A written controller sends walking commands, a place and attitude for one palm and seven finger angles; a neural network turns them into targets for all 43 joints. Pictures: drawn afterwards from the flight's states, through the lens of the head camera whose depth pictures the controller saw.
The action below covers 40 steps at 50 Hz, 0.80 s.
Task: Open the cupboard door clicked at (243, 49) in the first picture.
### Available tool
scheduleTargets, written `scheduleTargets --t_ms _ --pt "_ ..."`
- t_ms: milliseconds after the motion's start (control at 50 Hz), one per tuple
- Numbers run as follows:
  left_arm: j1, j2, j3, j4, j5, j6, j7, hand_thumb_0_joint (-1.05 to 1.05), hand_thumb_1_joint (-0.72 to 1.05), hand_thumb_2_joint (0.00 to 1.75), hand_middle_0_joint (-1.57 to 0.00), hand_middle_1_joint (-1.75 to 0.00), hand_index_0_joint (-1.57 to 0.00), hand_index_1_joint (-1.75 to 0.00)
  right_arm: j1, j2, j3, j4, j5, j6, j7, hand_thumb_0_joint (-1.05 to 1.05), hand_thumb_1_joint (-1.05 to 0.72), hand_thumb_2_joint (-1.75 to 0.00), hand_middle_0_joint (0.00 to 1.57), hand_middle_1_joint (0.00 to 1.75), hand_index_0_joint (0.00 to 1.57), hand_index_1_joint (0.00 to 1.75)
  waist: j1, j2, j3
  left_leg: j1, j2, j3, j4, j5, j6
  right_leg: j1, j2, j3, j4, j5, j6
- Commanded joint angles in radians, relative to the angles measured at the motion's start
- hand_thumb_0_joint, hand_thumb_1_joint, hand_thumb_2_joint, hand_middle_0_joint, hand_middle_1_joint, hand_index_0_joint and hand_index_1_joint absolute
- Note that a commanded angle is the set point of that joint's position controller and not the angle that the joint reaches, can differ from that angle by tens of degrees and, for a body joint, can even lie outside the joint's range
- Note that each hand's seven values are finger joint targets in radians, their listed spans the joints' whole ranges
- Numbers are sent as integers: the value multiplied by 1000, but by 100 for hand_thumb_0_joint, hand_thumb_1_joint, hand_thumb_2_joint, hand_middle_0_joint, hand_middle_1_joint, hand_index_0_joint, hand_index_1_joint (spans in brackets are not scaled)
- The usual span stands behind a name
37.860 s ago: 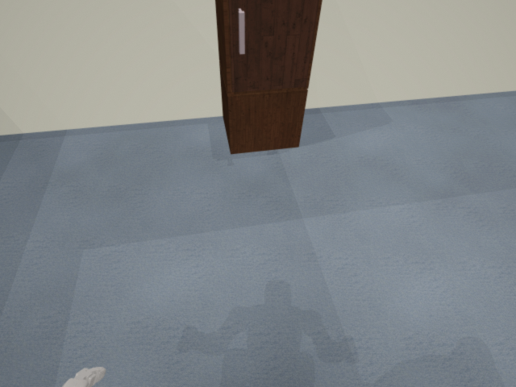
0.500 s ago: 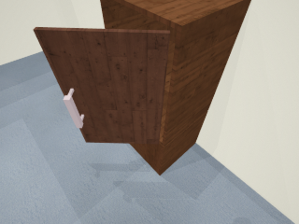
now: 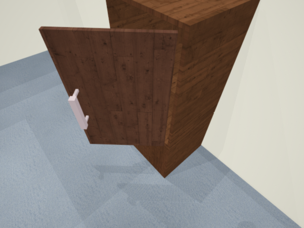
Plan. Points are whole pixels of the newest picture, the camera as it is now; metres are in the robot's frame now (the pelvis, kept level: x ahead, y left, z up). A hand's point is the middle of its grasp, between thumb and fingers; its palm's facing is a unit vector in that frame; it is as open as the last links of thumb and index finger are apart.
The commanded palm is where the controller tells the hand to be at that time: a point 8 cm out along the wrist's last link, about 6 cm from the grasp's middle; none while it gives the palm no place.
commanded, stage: shuffle to correct the standing spot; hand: left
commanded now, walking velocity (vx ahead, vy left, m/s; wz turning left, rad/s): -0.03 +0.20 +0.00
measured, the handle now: (80, 109) +0.52 +0.31 -0.05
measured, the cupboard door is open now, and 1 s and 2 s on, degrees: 47 47 47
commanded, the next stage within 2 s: come to a stop and stand still in 0.28 s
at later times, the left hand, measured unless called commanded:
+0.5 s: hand out of the picture -0.01 +0.29 -0.18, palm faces +0.06 -0.97 -0.25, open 7.4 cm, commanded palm none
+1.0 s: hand out of the picture -0.04 +0.23 -0.19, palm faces -0.01 -0.98 -0.18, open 7.4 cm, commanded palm none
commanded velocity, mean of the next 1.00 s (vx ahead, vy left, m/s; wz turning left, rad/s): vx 0.02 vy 0.01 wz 0.00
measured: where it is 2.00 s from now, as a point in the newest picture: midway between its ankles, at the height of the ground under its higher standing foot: outside the picture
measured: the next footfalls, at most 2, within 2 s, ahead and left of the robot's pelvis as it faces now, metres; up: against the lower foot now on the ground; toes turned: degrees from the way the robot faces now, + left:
right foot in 0.70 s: -0.05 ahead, -0.01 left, +0.00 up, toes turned -1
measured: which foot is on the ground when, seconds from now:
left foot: down 0.00-1.00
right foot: down 0.00-0.32, up 0.34-0.68, down 0.70-1.00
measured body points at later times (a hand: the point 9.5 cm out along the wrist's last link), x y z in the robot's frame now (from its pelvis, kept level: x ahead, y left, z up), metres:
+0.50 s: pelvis -0.04 +0.09 -0.01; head -0.01 +0.09 +0.44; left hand -0.01 +0.34 -0.16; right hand +0.02 -0.14 -0.16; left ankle +0.00 +0.17 -0.74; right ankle -0.09 -0.02 -0.68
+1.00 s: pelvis -0.04 +0.07 -0.01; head -0.02 +0.07 +0.44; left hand -0.04 +0.28 -0.17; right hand -0.08 -0.14 -0.17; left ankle +0.00 +0.17 -0.74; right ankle -0.09 -0.01 -0.74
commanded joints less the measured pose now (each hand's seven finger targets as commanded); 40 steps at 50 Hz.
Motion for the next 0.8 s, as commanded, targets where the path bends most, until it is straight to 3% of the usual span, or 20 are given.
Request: scheduleTargets --t_ms 0,120,160,220,240,260,280,300,320,340,380,420,520,580,640,680,700,740,760,780 --pt "86 147 39 -37 -1 -5 17 0 90 90 -20 -30 -20 -30 49 -89 -19 -53 3 8 -2 0 -90 -90 20 30 20 30 14 -12 1 -64 49 -32 30 143 15 9 -216 175 -36 427 -45" --pt "106 194 77 -64 13 10 28 0 90 90 -20 -30 -20 -30 -20 -91 -45 -124 -1 37 7 0 -90 -90 20 30 20 30 51 -150 46 -261 6 -29 312 -210 -2 19 -401 337 -93 501 -180" --pt "81 203 87 -84 18 11 30 0 90 90 -20 -30 -20 -30 -30 -87 -50 -145 1 35 14 0 -90 -90 20 30 20 30 42 -150 52 -283 15 -65 358 -236 0 -7 -405 315 -77 526 -190" --pt "10 215 94 -119 19 15 22 0 90 90 -20 -30 -20 -30 22 -75 -53 -144 7 30 22 0 -90 -90 20 30 20 30 3 -144 11 -125 -14 -19 161 -101 -8 -82 -342 220 12 501 -123" --pt "-10 219 95 -125 15 20 19 0 90 90 -20 -30 -20 -30 59 -73 -53 -131 6 26 23 0 -90 -90 20 30 20 30 -15 -140 -5 -18 -31 10 73 -1 -8 -151 -307 185 46 420 -90" --pt "-22 206 94 -136 12 25 14 0 90 90 -20 -30 -20 -30 96 -93 -55 -123 5 20 21 0 -90 -90 20 30 20 30 -29 -79 -35 70 -14 8 9 87 -2 -195 -250 144 114 318 -58" --pt "-22 168 91 -153 8 35 11 0 90 90 -20 -30 -20 -30 109 -149 -68 -131 -2 15 17 0 -90 -90 20 30 20 30 -33 112 -52 115 107 -135 -47 187 50 -286 -150 60 243 75 -9" --pt "-42 116 82 -174 7 45 8 0 90 90 -20 -30 -20 -30 113 -213 -82 -145 -8 23 17 0 -90 -90 20 30 20 30 -37 323 -42 78 270 -304 -116 327 156 -375 -48 -37 455 -324 36" --pt "-55 105 78 -182 12 56 15 0 90 90 -20 -30 -20 -30 99 -218 -81 -164 -7 36 15 0 -90 -90 20 30 20 30 -47 259 -23 -50 300 -292 -128 268 228 -340 -49 17 606 -375 26" --pt "-55 109 80 -172 12 63 19 0 90 90 -20 -30 -20 -30 47 -191 -72 -180 -10 35 17 0 -90 -90 20 30 20 30 -33 242 -20 -111 282 -281 -170 127 238 -346 -63 38 696 -338 15" --pt "-12 97 81 -142 15 61 10 0 90 90 -20 -30 -20 -30 -47 -156 -58 -218 -15 31 15 0 -90 -90 20 30 20 30 9 154 0 -188 220 -244 -180 -23 216 -326 -73 36 763 -206 9" --pt "41 61 64 -119 22 52 -4 0 90 90 -20 -30 -20 -30 -45 -126 -51 -212 -14 9 12 0 -90 -90 20 30 20 30 24 44 -12 -187 196 -230 -204 -73 195 -292 -75 24 693 -133 24" --pt "-6 50 37 -120 18 35 -13 0 90 90 -20 -30 -20 -30 79 -113 -48 -137 -17 -13 -1 0 -90 -90 20 30 20 30 -42 59 -30 -2 247 -308 -230 -57 205 -268 -71 42 361 -196 31" --pt "16 48 32 -107 10 35 -14 0 90 90 -20 -30 -20 -30 97 -140 -53 -114 -19 -7 -2 0 -90 -90 20 30 20 30 -44 56 -49 31 246 -312 -210 -5 190 -191 -45 38 190 -209 21" --pt "72 56 32 -79 8 27 -12 0 90 90 -20 -30 -20 -30 83 -137 -49 -97 -8 -4 0 0 -90 -90 20 30 20 30 -9 23 -29 -70 194 -250 -144 19 132 -27 -46 46 -60 -14 7" --pt "98 80 34 -59 8 19 -5 0 90 90 -20 -30 -20 -30 62 -99 -38 -88 -1 -6 3 0 -90 -90 20 30 20 30 -3 -28 2 -149 103 -146 -82 -21 65 23 -119 136 -119 28 -28" --pt "93 88 28 -57 3 15 -4 0 90 90 -20 -30 -20 -30 58 -80 -28 -85 0 -8 6 0 -90 -90 20 30 20 30 -10 -26 14 -120 65 -103 -53 -6 49 -20 -155 163 -131 15 -47" --pt "58 75 16 -50 -4 -3 -3 0 90 90 -20 -30 -20 -30 73 -55 -16 -55 -1 -5 6 0 -90 -90 20 30 20 30 -30 -93 43 -56 53 -71 -22 59 43 -92 -156 165 -155 53 -49" --pt "55 65 11 -47 -8 -5 -2 0 90 90 -20 -30 -20 -30 84 -55 -14 -40 -1 -3 5 0 -90 -90 20 30 20 30 -33 -54 64 -17 62 -81 -31 83 44 -134 -144 153 -157 38 -44" --pt "82 95 1 -48 18 -11 36 0 90 90 -20 -30 -20 -30 46 -145 -19 -102 -2 1 18 0 -90 -90 20 30 20 30 -20 -31 166 -112 80 -83 106 17 23 -222 -119 147 -149 47 -14"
